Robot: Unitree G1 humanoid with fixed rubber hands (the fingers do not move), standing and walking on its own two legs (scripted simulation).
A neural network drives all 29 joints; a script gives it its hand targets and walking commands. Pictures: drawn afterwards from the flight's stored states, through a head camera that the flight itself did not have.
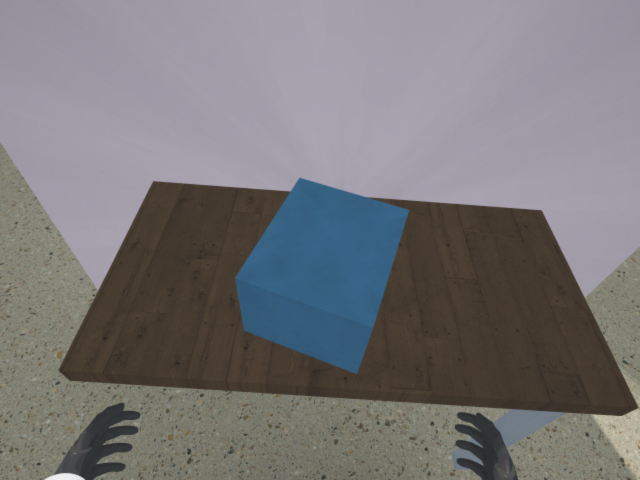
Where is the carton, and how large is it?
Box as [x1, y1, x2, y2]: [235, 178, 408, 373]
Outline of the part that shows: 299,178 235,277 243,327 246,331 356,373 375,320 408,210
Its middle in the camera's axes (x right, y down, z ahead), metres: +0.01 +0.06 +0.64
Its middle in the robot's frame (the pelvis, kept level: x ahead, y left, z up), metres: +0.45 -0.01 -0.05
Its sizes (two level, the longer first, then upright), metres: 0.234 0.198 0.152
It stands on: a table, 0.65 m high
